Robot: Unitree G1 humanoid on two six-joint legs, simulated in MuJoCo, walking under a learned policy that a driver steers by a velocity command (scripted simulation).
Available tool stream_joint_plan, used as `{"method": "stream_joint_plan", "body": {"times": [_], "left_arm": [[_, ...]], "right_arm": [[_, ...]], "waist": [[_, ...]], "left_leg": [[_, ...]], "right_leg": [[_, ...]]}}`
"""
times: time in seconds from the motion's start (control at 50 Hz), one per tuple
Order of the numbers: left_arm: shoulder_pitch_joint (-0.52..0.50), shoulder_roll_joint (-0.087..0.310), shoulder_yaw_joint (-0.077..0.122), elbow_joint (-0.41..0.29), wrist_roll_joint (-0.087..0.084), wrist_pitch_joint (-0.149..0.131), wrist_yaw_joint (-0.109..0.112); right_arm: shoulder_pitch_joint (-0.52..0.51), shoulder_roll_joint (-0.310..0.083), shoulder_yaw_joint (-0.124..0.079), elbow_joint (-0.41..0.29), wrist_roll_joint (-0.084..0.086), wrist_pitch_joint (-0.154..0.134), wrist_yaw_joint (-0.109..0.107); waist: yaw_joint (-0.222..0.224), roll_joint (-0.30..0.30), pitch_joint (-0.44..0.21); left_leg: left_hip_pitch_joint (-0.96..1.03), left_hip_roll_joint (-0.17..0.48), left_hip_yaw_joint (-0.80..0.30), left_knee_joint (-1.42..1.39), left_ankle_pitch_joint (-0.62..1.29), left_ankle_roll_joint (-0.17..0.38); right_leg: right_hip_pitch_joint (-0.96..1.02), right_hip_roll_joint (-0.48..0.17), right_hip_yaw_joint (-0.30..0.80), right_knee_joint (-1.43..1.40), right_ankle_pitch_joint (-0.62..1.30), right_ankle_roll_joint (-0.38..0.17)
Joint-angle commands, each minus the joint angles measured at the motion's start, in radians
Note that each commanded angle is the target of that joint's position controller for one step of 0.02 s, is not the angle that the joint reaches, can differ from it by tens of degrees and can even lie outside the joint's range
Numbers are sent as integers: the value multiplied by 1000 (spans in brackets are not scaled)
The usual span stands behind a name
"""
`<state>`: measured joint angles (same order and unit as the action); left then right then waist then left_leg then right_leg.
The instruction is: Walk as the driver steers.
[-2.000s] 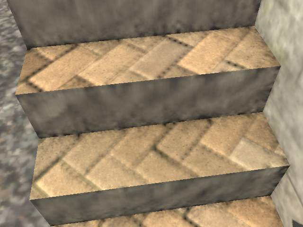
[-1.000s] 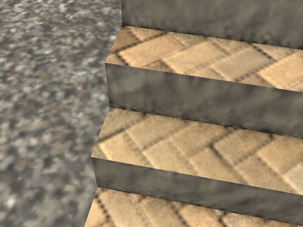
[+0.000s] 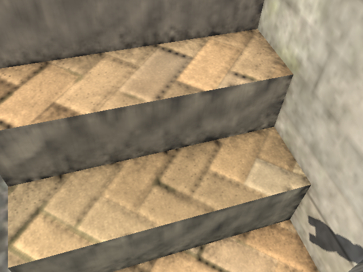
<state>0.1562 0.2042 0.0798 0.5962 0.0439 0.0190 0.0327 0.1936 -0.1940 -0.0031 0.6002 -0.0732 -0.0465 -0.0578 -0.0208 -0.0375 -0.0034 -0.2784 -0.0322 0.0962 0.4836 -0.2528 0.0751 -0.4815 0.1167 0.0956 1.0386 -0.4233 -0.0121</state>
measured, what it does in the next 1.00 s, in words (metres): steps on the spot, turning left: right foot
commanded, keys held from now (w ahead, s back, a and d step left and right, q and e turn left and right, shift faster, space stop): w+q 0.92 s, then w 0.02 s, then w+e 0.06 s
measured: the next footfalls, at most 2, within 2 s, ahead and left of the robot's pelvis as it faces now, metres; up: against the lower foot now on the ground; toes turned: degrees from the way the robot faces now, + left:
right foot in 0.24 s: +0.06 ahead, -0.12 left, +0.00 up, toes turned +16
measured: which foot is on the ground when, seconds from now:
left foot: down 0.00-1.00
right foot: up 0.00-0.22, down 0.24-1.00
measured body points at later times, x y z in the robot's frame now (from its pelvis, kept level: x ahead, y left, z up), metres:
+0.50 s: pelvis +0.04 -0.02 -0.01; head +0.05 -0.01 +0.44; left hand +0.20 +0.22 -0.08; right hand +0.23 -0.21 -0.11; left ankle +0.01 +0.08 -0.74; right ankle +0.03 -0.12 -0.74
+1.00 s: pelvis +0.04 +0.00 -0.01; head +0.06 +0.01 +0.44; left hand +0.13 +0.29 -0.09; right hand +0.31 -0.14 -0.10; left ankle +0.01 +0.07 -0.74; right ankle +0.02 -0.13 -0.74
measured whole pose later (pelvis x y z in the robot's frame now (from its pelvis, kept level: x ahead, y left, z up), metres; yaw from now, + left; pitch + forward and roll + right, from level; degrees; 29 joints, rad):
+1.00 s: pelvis +0.04 +0.00 -0.01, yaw +25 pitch +2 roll +1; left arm 0.11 0.19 0.01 0.53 0.01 0.02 0.03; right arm 0.13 -0.19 -0.06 0.59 -0.02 0.01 0.00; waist 0.01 -0.02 0.02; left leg -0.34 -0.17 -0.13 0.62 -0.30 0.08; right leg -0.23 -0.08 -0.15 0.64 -0.45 0.00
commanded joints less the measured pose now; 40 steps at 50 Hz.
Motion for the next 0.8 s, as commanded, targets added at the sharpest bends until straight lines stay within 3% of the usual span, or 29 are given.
{"method": "stream_joint_plan", "body": {"times": [0.02,0.04,0.08,0.1,0.12,0.14,0.16,0.18,0.2,0.22,0.24,0.26,0.28,0.3,0.32,0.36,0.38,0.4,0.42,0.44,0.48,0.52,0.58,0.68,0.7,0.72,0.74,0.76,0.8], "left_arm": [[10,62,10,-61,27,-21,-14],[39,51,7,-38,29,-18,-23],[40,42,-6,-32,23,-12,-32],[11,16,-23,-37,15,-11,-35],[-53,-19,-44,-51,1,-9,-31],[-109,-39,-55,-69,-15,-11,-23],[-111,-35,-57,-71,-17,-12,-13],[-89,-30,-59,-62,-18,-16,-4],[-27,-44,-65,-39,-15,-24,9],[-5,-34,-64,-27,-7,-39,23],[37,-30,-64,-29,13,-58,36],[48,22,-60,-42,34,-73,43],[8,72,-53,-49,44,-66,40],[-73,42,-59,-80,35,-62,39],[-115,25,-67,-98,13,-60,39],[-135,22,-73,-109,-10,-64,48],[-121,34,-69,-111,-10,-68,50],[-92,47,-60,-105,-10,-72,48],[-74,50,-55,-108,-7,-72,45],[-43,37,-57,-116,-9,-68,41],[-54,42,-55,-117,-13,-61,41],[-86,36,-55,-133,-10,-57,35],[-90,37,-52,-140,-13,-39,27],[-106,37,-55,-179,-31,-23,15],[-88,20,-62,-189,-33,-27,9],[-83,40,-60,-176,-27,-33,12],[-63,41,-63,-168,-21,-39,12],[-86,72,-53,-155,-13,-47,9],[-96,77,-46,-145,-9,-39,6]], "right_arm": [[-29,-81,-30,-43,7,-42,2],[-25,-77,-26,-28,12,-51,4],[-31,-79,-26,-7,24,-56,16],[-56,-63,-18,-10,30,-56,18],[-82,-57,-14,-16,36,-52,16],[-38,-71,-21,-8,36,-45,12],[15,-92,-34,10,37,-33,9],[47,-94,-40,21,40,-21,8],[56,-103,-48,31,53,-10,8],[62,-88,-46,28,65,-7,13],[28,-53,-41,12,90,-9,19],[-30,7,-24,-25,108,-16,25],[6,44,-8,-35,100,-4,19],[25,8,-17,-20,80,10,15],[26,-12,-26,-8,56,16,17],[4,-15,-31,-3,26,22,31],[9,-1,-29,6,25,22,40],[15,-18,-33,17,26,18,46],[20,-27,-35,21,33,13,46],[-18,-53,-44,17,43,8,46],[-48,-36,-48,4,59,2,46],[-53,-37,-57,-5,60,2,46],[-33,-51,-70,-16,54,9,48],[-78,-122,-91,-72,56,17,54],[-134,-128,-87,-85,58,20,55],[-151,-100,-81,-99,61,23,51],[-172,-85,-73,-106,60,23,52],[-134,-74,-80,-101,67,33,49],[-80,-82,-86,-82,67,36,45]], "waist": [[40,19,-38],[45,60,-52],[65,94,-71],[76,104,-81],[58,142,-78],[18,194,-73],[-4,228,-82],[-11,240,-95],[13,257,-116],[12,223,-125],[45,161,-139],[65,23,-147],[31,-195,-145],[-2,-164,-102],[-13,-119,-59],[-28,-81,-8],[-34,-82,0],[-20,-66,-12],[-9,-34,-35],[32,44,-46],[32,41,-56],[28,27,-64],[19,53,-128],[27,154,-117],[59,186,-109],[53,188,-93],[67,150,-90],[29,68,-121],[17,-90,-181]], "left_leg": [[110,348,-386,-280,-4,161],[87,291,-291,-245,178,154],[78,227,-164,-182,445,121],[69,189,-122,-163,539,97],[57,155,-86,-154,634,78],[113,162,-125,-153,678,90],[183,178,-169,-128,666,101],[237,190,-200,-97,636,104],[218,189,-211,-64,569,101],[161,180,-237,-42,535,88],[62,161,-237,29,495,73],[-102,104,-206,128,245,32],[-119,44,-135,137,-136,-3],[-55,66,-124,178,-175,-13],[-22,48,-108,175,-161,-12],[5,29,-89,126,-81,-10],[1,27,-95,66,-20,-5],[-10,23,-102,53,33,-3],[-19,43,-130,53,130,-2],[-35,55,-177,68,237,-2],[-46,60,-214,66,291,10],[-56,62,-237,101,345,18],[-37,55,-268,125,378,24],[-58,93,-507,0,455,89],[-46,97,-521,-22,491,97],[-46,76,-502,-12,490,94],[-34,65,-463,23,531,78],[-41,29,-412,71,572,52],[-99,-15,-288,163,381,-9]], "right_leg": [[-189,-67,46,319,72,36],[-138,-45,14,343,100,50],[-54,-63,-70,181,123,69],[22,-92,-115,-9,121,76],[112,-93,-158,-197,58,79],[122,-78,-175,-351,-12,74],[128,-62,-187,-452,-48,63],[140,-56,-206,-562,-16,49],[226,-61,-230,-675,131,34],[317,-87,-218,-701,218,31],[436,-149,-149,-715,270,19],[534,-292,-4,-696,458,-3],[433,-424,116,-759,444,-68],[333,-434,105,-797,329,-100],[262,-395,53,-802,252,-98],[212,-334,-51,-758,306,-82],[235,-313,-96,-710,389,-75],[269,-302,-119,-659,437,-67],[300,-289,-144,-606,428,-54],[320,-260,-185,-589,376,-30],[337,-264,-201,-586,322,-13],[352,-276,-212,-537,380,-13],[363,-282,-249,-467,372,-10],[325,-176,-271,-341,85,18],[310,-158,-254,-354,68,21],[308,-158,-244,-384,87,18],[316,-173,-230,-422,162,16],[378,-194,-209,-458,310,3],[505,-300,-196,-500,637,-18]]}}
Over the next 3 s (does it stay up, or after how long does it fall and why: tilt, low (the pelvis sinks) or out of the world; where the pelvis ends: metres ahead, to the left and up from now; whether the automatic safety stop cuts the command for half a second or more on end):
stays up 0.00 -0.03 -0.01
